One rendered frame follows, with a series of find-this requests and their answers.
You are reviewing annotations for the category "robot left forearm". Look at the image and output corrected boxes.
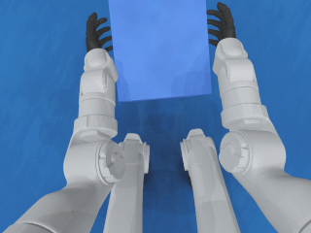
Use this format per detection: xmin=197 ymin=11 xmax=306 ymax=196
xmin=63 ymin=48 xmax=119 ymax=175

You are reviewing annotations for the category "robot right forearm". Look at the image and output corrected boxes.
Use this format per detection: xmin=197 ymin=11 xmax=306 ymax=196
xmin=212 ymin=37 xmax=280 ymax=138

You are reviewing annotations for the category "carton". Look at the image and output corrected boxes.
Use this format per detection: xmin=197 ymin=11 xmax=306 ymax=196
xmin=108 ymin=0 xmax=212 ymax=102

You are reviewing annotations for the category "right robot upper arm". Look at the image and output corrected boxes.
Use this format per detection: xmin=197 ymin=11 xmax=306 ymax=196
xmin=218 ymin=129 xmax=311 ymax=233

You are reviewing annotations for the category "robot left hand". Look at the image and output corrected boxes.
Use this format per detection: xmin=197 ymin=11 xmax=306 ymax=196
xmin=86 ymin=12 xmax=114 ymax=52

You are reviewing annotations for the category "robot left thigh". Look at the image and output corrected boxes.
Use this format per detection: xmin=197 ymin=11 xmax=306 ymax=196
xmin=103 ymin=139 xmax=150 ymax=233

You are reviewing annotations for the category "left robot upper arm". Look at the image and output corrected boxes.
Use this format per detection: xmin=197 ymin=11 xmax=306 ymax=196
xmin=3 ymin=139 xmax=126 ymax=233

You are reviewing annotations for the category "robot left shin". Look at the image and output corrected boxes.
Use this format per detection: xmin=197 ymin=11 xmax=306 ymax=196
xmin=119 ymin=133 xmax=143 ymax=151

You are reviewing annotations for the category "robot right hand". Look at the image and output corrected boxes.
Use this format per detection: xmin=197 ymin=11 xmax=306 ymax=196
xmin=206 ymin=2 xmax=236 ymax=47

